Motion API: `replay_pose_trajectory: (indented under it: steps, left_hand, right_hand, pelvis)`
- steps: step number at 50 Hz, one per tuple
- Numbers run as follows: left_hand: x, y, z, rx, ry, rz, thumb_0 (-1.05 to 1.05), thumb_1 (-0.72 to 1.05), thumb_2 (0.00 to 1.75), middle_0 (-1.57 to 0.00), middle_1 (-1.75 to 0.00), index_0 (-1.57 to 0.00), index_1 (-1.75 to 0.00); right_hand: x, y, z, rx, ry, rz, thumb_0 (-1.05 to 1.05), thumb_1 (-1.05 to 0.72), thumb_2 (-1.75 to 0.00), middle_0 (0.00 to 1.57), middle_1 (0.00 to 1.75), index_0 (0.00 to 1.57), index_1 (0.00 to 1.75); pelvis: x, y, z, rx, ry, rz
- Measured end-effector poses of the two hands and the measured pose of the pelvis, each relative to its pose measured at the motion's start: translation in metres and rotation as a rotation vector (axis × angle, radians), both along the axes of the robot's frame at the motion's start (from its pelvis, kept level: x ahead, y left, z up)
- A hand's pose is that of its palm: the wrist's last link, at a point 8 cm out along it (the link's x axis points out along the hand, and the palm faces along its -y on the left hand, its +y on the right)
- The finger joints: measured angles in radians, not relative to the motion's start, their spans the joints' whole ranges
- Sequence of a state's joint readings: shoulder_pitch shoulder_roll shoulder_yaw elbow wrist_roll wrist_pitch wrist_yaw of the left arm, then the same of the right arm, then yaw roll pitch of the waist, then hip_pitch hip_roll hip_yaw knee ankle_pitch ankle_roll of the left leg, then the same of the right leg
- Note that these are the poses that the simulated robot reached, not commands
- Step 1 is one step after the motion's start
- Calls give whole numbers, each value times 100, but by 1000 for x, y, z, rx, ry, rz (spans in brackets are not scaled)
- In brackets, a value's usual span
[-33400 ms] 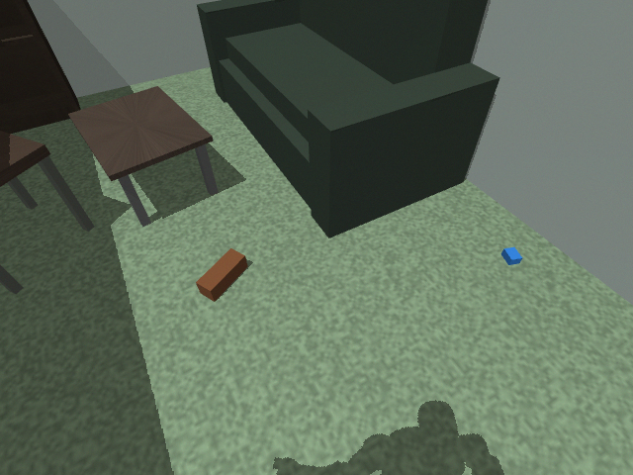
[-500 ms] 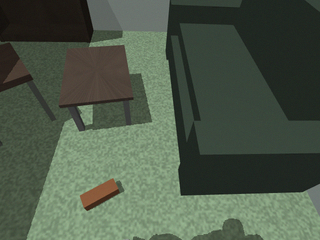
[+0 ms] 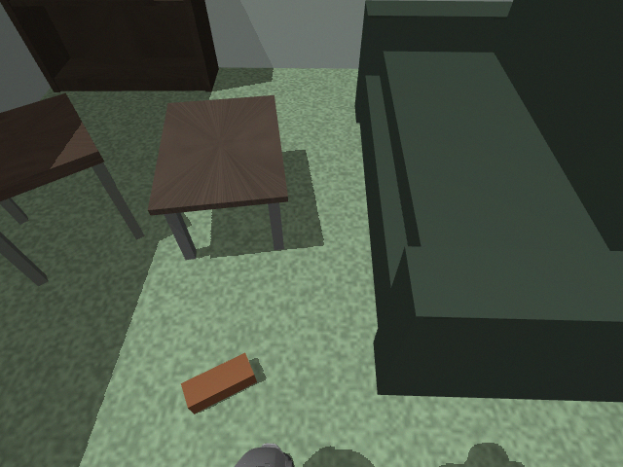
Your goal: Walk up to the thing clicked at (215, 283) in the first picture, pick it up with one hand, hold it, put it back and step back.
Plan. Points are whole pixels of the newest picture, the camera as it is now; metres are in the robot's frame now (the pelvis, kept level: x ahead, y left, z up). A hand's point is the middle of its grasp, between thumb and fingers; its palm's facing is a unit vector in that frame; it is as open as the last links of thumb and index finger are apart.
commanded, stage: walk up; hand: left
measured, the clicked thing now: (220, 382) +0.43 +0.32 -0.71
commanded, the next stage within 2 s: stand in 0.58 s
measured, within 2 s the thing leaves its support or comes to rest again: neither
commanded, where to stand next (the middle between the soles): +0.11 +0.01 m, yaw +2 degrees
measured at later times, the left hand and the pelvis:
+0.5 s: hand out of the picture +0.00 +0.25 -0.13, palm faces +0.03 -0.91 -0.41, open 7.4 cm; pelvis -0.03 -0.03 +0.01, yaw +1 degrees
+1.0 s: hand out of the picture +0.09 +0.20 -0.12, palm faces +0.03 -0.94 -0.33, open 7.4 cm; pelvis +0.00 -0.04 +0.03, yaw +2 degrees
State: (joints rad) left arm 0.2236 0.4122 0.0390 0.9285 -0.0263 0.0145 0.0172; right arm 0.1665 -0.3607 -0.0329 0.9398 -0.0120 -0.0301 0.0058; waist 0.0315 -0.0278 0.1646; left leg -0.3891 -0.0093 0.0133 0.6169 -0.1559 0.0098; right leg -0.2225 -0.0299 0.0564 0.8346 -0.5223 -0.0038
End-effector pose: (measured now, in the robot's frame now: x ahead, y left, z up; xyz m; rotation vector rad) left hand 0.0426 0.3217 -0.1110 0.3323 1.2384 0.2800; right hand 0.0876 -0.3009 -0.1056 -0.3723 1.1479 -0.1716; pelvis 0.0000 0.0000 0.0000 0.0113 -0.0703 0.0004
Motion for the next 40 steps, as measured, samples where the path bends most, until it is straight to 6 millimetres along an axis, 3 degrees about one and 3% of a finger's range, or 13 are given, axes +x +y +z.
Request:
replay_pose_trajectory:
  steps: [4,8,13,17,21,25,28,32,40]
  left_hand:
    - [15,-13,-8,-44,-11,-38,1,91,90,-20,-29,-20,-29]
    - [13,-23,-10,-52,-10,-58,1,91,90,-20,-29,-20,-29]
    - [-15,-34,-6,-13,13,-46,1,91,90,-21,-30,-21,-30]
    - [-45,-38,8,14,52,-17,1,90,90,-21,-30,-21,-30]
    - [-54,-39,21,29,66,-4,1,90,90,-21,-30,-21,-30]
    - [-49,-33,26,21,15,3,1,90,90,-21,-30,-21,-30]
    - [-48,-24,23,9,-21,17,1,90,90,-21,-30,-21,-30]
    - [-43,-19,18,-2,8,47,1,90,90,-21,-30,-21,-30]
    - [4,-44,14,-42,-73,-3,1,91,90,-20,-29,-20,-29]
  right_hand:
    - [11,10,6,9,-39,11,1,-91,-90,21,30,20,30]
    - [18,2,9,9,-85,17,1,-90,-90,21,31,20,30]
    - [16,-26,2,3,-111,-1,1,-90,-90,21,31,21,30]
    - [1,-40,3,4,-60,-23,1,-91,-90,21,30,20,30]
    - [-20,-49,3,2,-5,-34,1,-91,-90,21,30,20,30]
    - [-37,-44,0,3,81,2,1,-91,-90,20,30,20,30]
    - [-36,-35,2,3,109,34,1,-91,-90,20,30,20,30]
    - [-22,-19,11,5,35,36,1,-91,-90,21,30,20,30]
    - [18,-8,17,40,-57,35,1,-90,-90,21,30,20,30]
  pelvis:
    - [-8,-2,2,-9,11,-9]
    - [-17,-9,0,-8,23,-24]
    - [-30,-24,-6,-31,21,-26]
    - [-32,-33,2,19,31,-34]
    - [-32,-32,11,18,51,-16]
    - [-26,-29,12,6,63,24]
    - [-20,-24,11,7,58,51]
    - [-13,-18,15,25,33,36]
    - [-13,-30,18,13,2,21]
